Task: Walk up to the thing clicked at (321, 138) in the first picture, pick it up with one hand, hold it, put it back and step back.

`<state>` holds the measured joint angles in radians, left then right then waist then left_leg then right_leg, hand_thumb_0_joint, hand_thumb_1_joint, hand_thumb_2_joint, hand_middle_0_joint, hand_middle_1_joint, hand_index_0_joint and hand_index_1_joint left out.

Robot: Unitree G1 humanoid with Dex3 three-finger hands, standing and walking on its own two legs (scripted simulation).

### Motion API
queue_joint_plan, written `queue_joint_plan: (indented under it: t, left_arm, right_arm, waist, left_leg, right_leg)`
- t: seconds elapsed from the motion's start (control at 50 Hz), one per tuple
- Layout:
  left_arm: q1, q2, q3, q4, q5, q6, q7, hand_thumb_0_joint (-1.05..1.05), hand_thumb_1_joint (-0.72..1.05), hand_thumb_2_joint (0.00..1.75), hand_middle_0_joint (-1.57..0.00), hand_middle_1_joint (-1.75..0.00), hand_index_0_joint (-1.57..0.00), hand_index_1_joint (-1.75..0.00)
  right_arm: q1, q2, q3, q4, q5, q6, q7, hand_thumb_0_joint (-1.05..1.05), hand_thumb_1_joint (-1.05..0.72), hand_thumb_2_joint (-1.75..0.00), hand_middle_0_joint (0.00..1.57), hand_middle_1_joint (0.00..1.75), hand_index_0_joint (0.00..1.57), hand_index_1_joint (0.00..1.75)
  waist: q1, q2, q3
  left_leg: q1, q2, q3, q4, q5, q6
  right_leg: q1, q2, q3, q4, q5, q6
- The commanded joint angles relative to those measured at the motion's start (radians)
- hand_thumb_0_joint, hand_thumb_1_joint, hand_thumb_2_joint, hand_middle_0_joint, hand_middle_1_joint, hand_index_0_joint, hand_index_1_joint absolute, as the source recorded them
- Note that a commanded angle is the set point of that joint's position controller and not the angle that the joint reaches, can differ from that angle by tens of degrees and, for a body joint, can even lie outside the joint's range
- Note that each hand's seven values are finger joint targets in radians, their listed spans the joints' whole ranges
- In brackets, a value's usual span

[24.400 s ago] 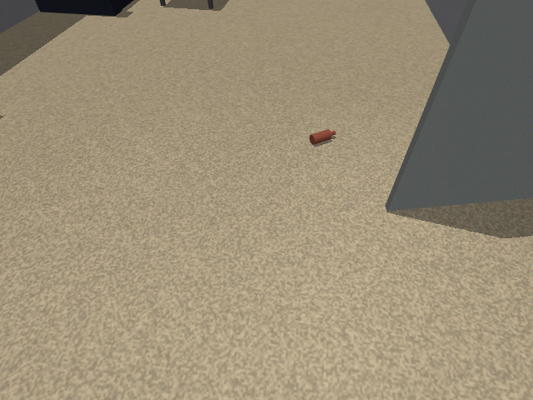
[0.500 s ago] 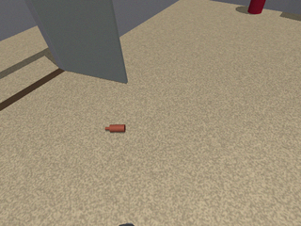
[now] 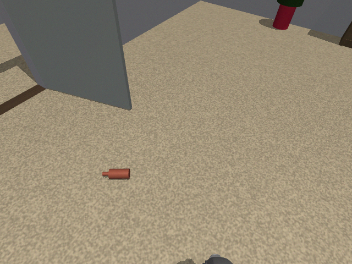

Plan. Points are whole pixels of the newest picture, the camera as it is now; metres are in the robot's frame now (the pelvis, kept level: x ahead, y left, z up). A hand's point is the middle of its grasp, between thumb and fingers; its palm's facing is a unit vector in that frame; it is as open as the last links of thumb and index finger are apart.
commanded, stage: walk up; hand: left
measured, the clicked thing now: (116, 173) +0.78 +0.34 -0.74
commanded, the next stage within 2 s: none
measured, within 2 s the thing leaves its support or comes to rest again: neither
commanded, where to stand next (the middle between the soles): +0.43 +0.00 m, yaw +1 degrees
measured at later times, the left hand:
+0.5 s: hand (64, 251) +0.21 +0.28 -0.15, palm faces -0.01 -0.93 -0.37, open 7.4 cm
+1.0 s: hand (93, 176) +0.42 +0.26 -0.15, palm faces -0.05 -0.92 -0.39, open 7.4 cm
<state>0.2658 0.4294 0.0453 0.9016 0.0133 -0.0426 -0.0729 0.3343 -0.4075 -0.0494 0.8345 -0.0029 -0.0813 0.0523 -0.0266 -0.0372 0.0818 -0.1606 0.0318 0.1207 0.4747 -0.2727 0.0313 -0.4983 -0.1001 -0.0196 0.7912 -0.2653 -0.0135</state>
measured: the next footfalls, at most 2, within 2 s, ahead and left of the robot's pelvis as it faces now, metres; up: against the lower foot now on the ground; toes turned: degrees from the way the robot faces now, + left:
right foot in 0.12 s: +0.20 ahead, -0.15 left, +0.00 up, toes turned -4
left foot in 0.50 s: +0.30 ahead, +0.13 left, +0.00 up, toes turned +6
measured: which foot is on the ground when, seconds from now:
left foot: down 0.00-0.14, up 0.16-0.48, down 0.50-0.92, up 0.94-1.00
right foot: up 0.00-0.10, down 0.12-0.52, up 0.54-0.88, down 0.90-1.00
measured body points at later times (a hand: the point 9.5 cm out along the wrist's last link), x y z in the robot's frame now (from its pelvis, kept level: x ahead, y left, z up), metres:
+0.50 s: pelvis +0.17 +0.00 -0.01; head +0.18 +0.01 +0.44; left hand +0.21 +0.33 -0.13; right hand +0.24 -0.33 -0.11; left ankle +0.26 +0.13 -0.74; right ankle +0.16 -0.15 -0.74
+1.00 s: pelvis +0.32 -0.01 -0.02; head +0.35 -0.02 +0.43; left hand +0.42 +0.30 -0.12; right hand +0.35 -0.33 -0.14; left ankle +0.28 +0.12 -0.70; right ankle +0.39 -0.14 -0.74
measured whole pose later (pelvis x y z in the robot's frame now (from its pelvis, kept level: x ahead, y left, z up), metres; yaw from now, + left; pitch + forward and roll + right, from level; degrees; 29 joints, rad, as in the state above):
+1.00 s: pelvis +0.32 -0.01 -0.02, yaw +0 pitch -3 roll +0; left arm 0.20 0.39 0.04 0.87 0.01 -0.07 -0.04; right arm 0.31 -0.42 -0.03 0.88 0.01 -0.02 0.01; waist -0.02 0.03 0.12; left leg -0.34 0.04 0.01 1.00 -0.53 0.03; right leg -0.37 -0.05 -0.05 0.64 -0.22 -0.01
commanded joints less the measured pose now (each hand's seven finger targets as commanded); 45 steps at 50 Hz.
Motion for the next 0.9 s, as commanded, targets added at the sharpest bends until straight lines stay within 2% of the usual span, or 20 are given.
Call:
queue_joint_plan:
  t: [0.0, 0.04, 0.08, 0.1, 0.12, 0.14, 0.18, 0.26, 0.38, 0.46, 0.48, 0.5, 0.52, 0.56, 0.62, 0.72, 0.8, 0.84, 0.86, 0.88]
  left_arm:
    - [-0.028, 0.152, 0.058, -0.080, -0.002, -0.033, 0.001, 0.00, 0.90, 0.90, -0.20, -0.30, -0.20, -0.30]
    - [-0.029, 0.157, 0.064, -0.071, -0.001, -0.037, 0.003, 0.00, 0.90, 0.90, -0.20, -0.30, -0.20, -0.30]
    - [0.061, 0.186, 0.080, -0.042, 0.002, -0.049, 0.016, 0.00, 0.90, 0.90, -0.20, -0.30, -0.20, -0.30]
    - [0.146, 0.233, 0.099, -0.029, 0.005, -0.060, 0.028, 0.00, 0.90, 0.90, -0.20, -0.30, -0.20, -0.30]
    - [0.198, 0.322, 0.120, -0.043, 0.002, -0.069, 0.041, 0.00, 0.90, 0.90, -0.20, -0.30, -0.20, -0.30]
    - [0.176, 0.345, 0.114, -0.046, -0.008, -0.064, 0.040, 0.00, 0.90, 0.90, -0.20, -0.30, -0.20, -0.30]
    - [0.102, 0.292, 0.099, -0.069, -0.024, -0.059, 0.047, 0.00, 0.90, 0.90, -0.20, -0.30, -0.20, -0.30]
    - [0.012, 0.248, 0.082, -0.105, -0.008, -0.057, 0.044, 0.00, 0.90, 0.90, -0.20, -0.30, -0.20, -0.30]
    - [0.004, 0.268, 0.085, -0.131, -0.001, -0.053, 0.033, 0.00, 0.90, 0.90, -0.20, -0.30, -0.20, -0.30]
    - [-0.029, 0.213, 0.059, -0.137, 0.007, -0.035, 0.029, 0.00, 0.90, 0.90, -0.20, -0.30, -0.20, -0.30]
    - [-0.007, 0.160, 0.042, -0.142, 0.007, -0.030, 0.029, 0.00, 0.90, 0.90, -0.20, -0.30, -0.20, -0.30]
    - [0.015, 0.107, 0.029, -0.149, -0.014, -0.026, 0.030, 0.00, 0.90, 0.90, -0.20, -0.30, -0.20, -0.30]
    - [-0.003, 0.215, 0.055, -0.124, -0.002, -0.022, 0.049, 0.00, 0.90, 0.90, -0.20, -0.30, -0.20, -0.30]
    - [0.031, 0.228, 0.053, -0.082, -0.009, -0.025, 0.050, 0.00, 0.90, 0.90, -0.20, -0.30, -0.20, -0.30]
    - [0.078, 0.212, 0.057, -0.043, -0.006, -0.022, 0.036, 0.00, 0.90, 0.90, -0.20, -0.30, -0.20, -0.30]
    - [-0.014, 0.176, 0.060, -0.085, 0.001, -0.010, 0.009, 0.00, 0.90, 0.90, -0.20, -0.30, -0.20, -0.30]
    - [-0.012, 0.139, 0.054, -0.065, -0.002, -0.018, 0.025, 0.00, 0.90, 0.90, -0.20, -0.30, -0.20, -0.30]
    - [0.030, 0.138, 0.053, -0.043, -0.001, -0.028, 0.039, 0.00, 0.90, 0.90, -0.20, -0.30, -0.20, -0.30]
    - [0.085, 0.168, 0.062, -0.033, -0.001, -0.034, 0.049, 0.00, 0.90, 0.90, -0.20, -0.30, -0.20, -0.30]
    - [0.130, 0.238, 0.083, -0.033, 0.006, -0.043, 0.059, 0.00, 0.90, 0.90, -0.20, -0.30, -0.20, -0.30]
  right_arm:
    - [-0.012, -0.279, -0.082, -0.078, 0.004, -0.022, -0.015, 0.00, -0.90, -0.90, 0.20, 0.30, 0.20, 0.30]
    - [-0.016, -0.275, -0.081, -0.082, 0.005, -0.013, -0.014, 0.00, -0.90, -0.90, 0.20, 0.30, 0.20, 0.30]
    - [-0.013, -0.236, -0.064, -0.092, 0.004, -0.006, -0.016, 0.00, -0.90, -0.90, 0.20, 0.30, 0.20, 0.30]
    - [0.019, -0.183, -0.043, -0.095, 0.006, -0.007, -0.016, 0.00, -0.90, -0.90, 0.20, 0.30, 0.20, 0.30]
    - [0.048, -0.119, -0.019, -0.112, 0.000, -0.005, -0.015, 0.00, -0.90, -0.90, 0.20, 0.30, 0.20, 0.30]
    - [0.007, -0.226, -0.049, -0.086, -0.005, 0.008, -0.027, 0.00, -0.90, -0.90, 0.20, 0.30, 0.20, 0.30]
    - [0.010, -0.236, -0.053, -0.050, 0.008, 0.012, -0.029, 0.00, -0.90, -0.90, 0.20, 0.30, 0.20, 0.30]
    - [0.068, -0.214, -0.058, 0.004, -0.004, 0.018, -0.004, 0.00, -0.90, -0.90, 0.20, 0.30, 0.20, 0.30]
    - [-0.020, -0.199, -0.070, -0.017, -0.017, 0.008, 0.016, 0.00, -0.90, -0.90, 0.20, 0.30, 0.20, 0.30]
    - [0.126, -0.221, -0.092, 0.039, -0.026, -0.012, -0.002, 0.00, -0.90, -0.90, 0.20, 0.30, 0.20, 0.30]
    - [0.196, -0.270, -0.106, 0.050, -0.029, -0.019, -0.015, 0.00, -0.90, -0.90, 0.20, 0.30, 0.20, 0.30]
    - [0.212, -0.360, -0.122, 0.023, -0.034, -0.029, -0.022, 0.00, -0.90, -0.90, 0.20, 0.30, 0.20, 0.30]
    - [0.157, -0.393, -0.128, -0.003, -0.005, -0.027, -0.021, 0.00, -0.90, -0.90, 0.20, 0.30, 0.20, 0.30]
    - [0.063, -0.313, -0.098, -0.023, -0.002, -0.026, -0.030, 0.00, -0.90, -0.90, 0.20, 0.30, 0.20, 0.30]
    - [0.040, -0.279, -0.080, -0.022, -0.003, -0.032, -0.035, 0.00, -0.90, -0.90, 0.20, 0.30, 0.20, 0.30]
    - [0.054, -0.296, -0.086, -0.040, -0.006, -0.029, -0.031, 0.00, -0.90, -0.90, 0.20, 0.30, 0.20, 0.30]
    - [0.005, -0.266, -0.064, -0.049, -0.001, -0.008, -0.036, 0.00, -0.90, -0.90, 0.20, 0.30, 0.20, 0.30]
    - [-0.006, -0.240, -0.051, -0.050, 0.007, 0.009, -0.041, 0.00, -0.90, -0.90, 0.20, 0.30, 0.20, 0.30]
    - [0.006, -0.201, -0.034, -0.052, 0.015, 0.012, -0.044, 0.00, -0.90, -0.90, 0.20, 0.30, 0.20, 0.30]
    - [0.039, -0.149, -0.015, -0.062, 0.020, 0.010, -0.046, 0.00, -0.90, -0.90, 0.20, 0.30, 0.20, 0.30]
  waist:
    - [0.011, 0.177, -0.017]
    - [0.016, 0.144, -0.030]
    - [0.072, 0.053, -0.081]
    - [0.116, -0.107, -0.133]
    - [0.121, -0.275, -0.161]
    - [0.128, -0.156, -0.111]
    - [0.093, -0.073, -0.051]
    - [0.040, -0.133, -0.018]
    - [0.047, -0.130, -0.028]
    - [-0.048, 0.021, -0.081]
    - [-0.083, 0.187, -0.092]
    - [-0.078, 0.348, -0.070]
    - [-0.068, 0.238, -0.016]
    - [-0.007, 0.106, 0.017]
    - [0.017, 0.173, -0.012]
    - [-0.011, 0.197, -0.002]
    - [0.017, 0.185, -0.025]
    - [0.046, 0.126, -0.067]
    - [0.079, 0.045, -0.122]
    - [0.094, -0.127, -0.194]
  left_leg:
    - [-0.057, 0.227, -0.175, -0.173, 0.102, 0.169]
    - [-0.082, 0.211, -0.159, -0.106, 0.093, 0.153]
    - [-0.168, 0.173, -0.123, 0.067, 0.092, 0.110]
    - [-0.253, 0.088, -0.051, 0.322, 0.069, 0.072]
    - [-0.460, -0.023, -0.028, 0.576, -0.241, 0.018]
    - [-0.513, -0.015, -0.110, 0.656, -0.281, 0.016]
    - [-0.509, 0.032, -0.194, 0.667, -0.171, 0.013]
    - [-0.341, 0.060, -0.129, 0.452, -0.102, -0.013]
    - [-0.232, 0.056, -0.086, 0.208, 0.002, -0.027]
    - [0.119, -0.016, -0.023, 0.106, 0.011, -0.011]
    - [0.208, 0.067, -0.183, -0.021, -0.209, 0.030]
    - [0.220, 0.345, -0.728, -0.275, -0.499, 0.133]
    - [0.133, 0.441, -0.848, -0.297, -0.506, 0.251]
    - [0.061, 0.346, -0.584, -0.239, -0.234, 0.217]
    - [-0.012, 0.256, -0.334, -0.189, 0.062, 0.179]
    - [-0.023, 0.251, -0.267, -0.201, 0.048, 0.205]
    - [-0.093, 0.205, -0.172, -0.055, 0.324, 0.160]
    - [-0.138, 0.159, -0.119, 0.091, 0.356, 0.118]
    - [-0.136, 0.112, -0.085, 0.235, 0.343, 0.084]
    - [-0.250, 0.051, -0.051, 0.455, 0.157, 0.041]
  right_leg:
    - [0.096, 0.017, -0.028, -0.158, 0.117, -0.008]
    - [0.192, 0.058, -0.061, -0.222, 0.108, -0.011]
    - [0.414, 0.082, -0.048, -0.278, 0.082, -0.031]
    - [0.540, -0.010, 0.104, -0.382, -0.057, -0.070]
    - [0.643, -0.272, 0.523, -0.503, -0.217, -0.148]
    - [0.566, -0.339, 0.667, -0.548, -0.277, -0.253]
    - [0.483, -0.270, 0.479, -0.524, -0.117, -0.242]
    - [0.257, -0.162, 0.198, -0.544, -0.091, -0.213]
    - [0.181, -0.170, 0.165, -0.533, -0.250, -0.207]
    - [-0.018, -0.081, 0.059, -0.258, -0.315, -0.135]
    - [-0.124, -0.016, -0.002, -0.012, -0.286, -0.103]
    - [-0.307, 0.140, -0.040, 0.269, -0.257, -0.036]
    - [-0.295, 0.061, 0.080, 0.344, -0.281, -0.043]
    - [-0.234, 0.018, 0.122, 0.339, -0.154, -0.033]
    - [-0.091, -0.011, 0.069, 0.211, -0.090, -0.009]
    - [-0.031, -0.015, 0.011, 0.012, -0.017, 0.005]
    - [0.150, 0.058, -0.052, -0.142, 0.065, -0.003]
    - [0.304, 0.100, -0.078, -0.255, 0.157, -0.014]
    - [0.403, 0.090, -0.042, -0.316, 0.161, -0.039]
    - [0.522, -0.083, 0.189, -0.367, 0.195, -0.093]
